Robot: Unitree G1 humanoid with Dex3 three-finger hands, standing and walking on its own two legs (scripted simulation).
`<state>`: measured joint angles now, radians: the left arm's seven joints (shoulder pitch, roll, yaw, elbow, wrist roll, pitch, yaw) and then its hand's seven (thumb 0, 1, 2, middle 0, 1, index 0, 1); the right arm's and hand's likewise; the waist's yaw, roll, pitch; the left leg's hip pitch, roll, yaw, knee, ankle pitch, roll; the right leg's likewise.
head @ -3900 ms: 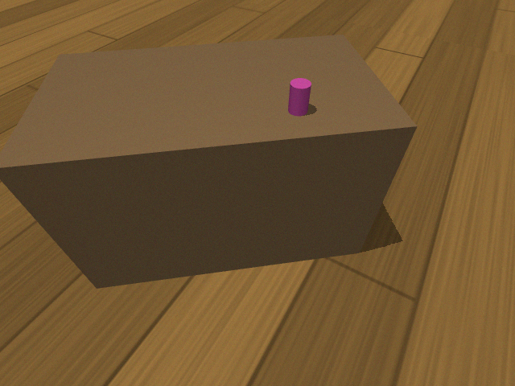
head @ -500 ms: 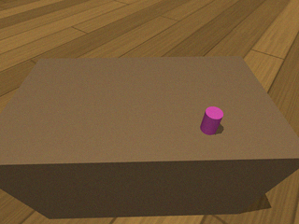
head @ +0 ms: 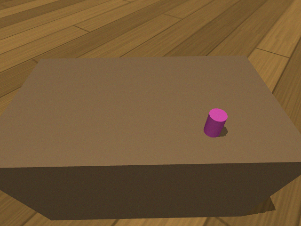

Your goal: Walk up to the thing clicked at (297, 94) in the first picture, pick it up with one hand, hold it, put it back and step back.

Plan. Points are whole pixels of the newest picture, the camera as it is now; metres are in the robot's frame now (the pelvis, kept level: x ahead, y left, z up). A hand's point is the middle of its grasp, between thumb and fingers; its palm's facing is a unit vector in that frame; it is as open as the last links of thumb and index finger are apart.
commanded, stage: stand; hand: right
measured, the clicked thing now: (214, 123) +0.47 -0.22 -0.04
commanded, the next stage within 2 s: none
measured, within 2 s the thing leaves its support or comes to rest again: neither
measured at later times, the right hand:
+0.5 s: hand out of the picture +0.07 -0.26 -0.16, palm faces -0.02 +0.94 -0.34, open 7.4 cm
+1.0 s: hand out of the picture +0.07 -0.27 -0.16, palm faces -0.03 +0.94 -0.34, open 7.4 cm
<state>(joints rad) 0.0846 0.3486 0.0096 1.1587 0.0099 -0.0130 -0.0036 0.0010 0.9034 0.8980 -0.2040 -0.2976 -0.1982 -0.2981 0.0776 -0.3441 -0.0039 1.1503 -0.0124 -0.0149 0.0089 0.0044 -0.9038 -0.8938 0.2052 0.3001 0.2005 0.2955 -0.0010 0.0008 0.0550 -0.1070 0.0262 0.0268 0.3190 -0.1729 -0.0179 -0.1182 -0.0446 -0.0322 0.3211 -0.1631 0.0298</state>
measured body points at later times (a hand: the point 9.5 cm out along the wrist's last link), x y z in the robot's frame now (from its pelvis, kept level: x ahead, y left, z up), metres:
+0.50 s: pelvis +0.00 -0.01 +0.00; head +0.01 -0.01 +0.45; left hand +0.08 +0.29 -0.13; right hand +0.07 -0.31 -0.13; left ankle +0.00 +0.13 -0.75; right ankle +0.01 -0.14 -0.75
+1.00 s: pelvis +0.00 -0.01 +0.00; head +0.01 -0.01 +0.45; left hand +0.08 +0.29 -0.13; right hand +0.07 -0.31 -0.13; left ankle +0.00 +0.13 -0.75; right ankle +0.01 -0.14 -0.75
